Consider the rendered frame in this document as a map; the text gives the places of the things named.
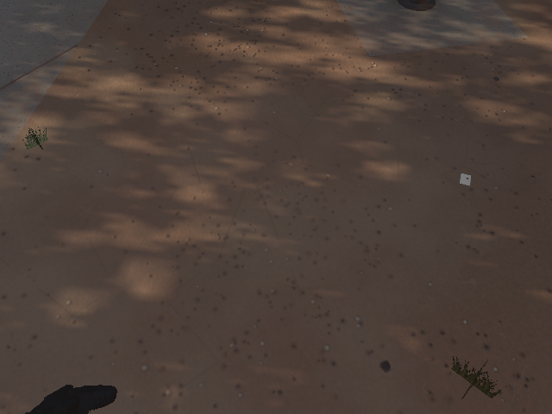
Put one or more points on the left robot hand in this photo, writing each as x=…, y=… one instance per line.
x=78, y=400

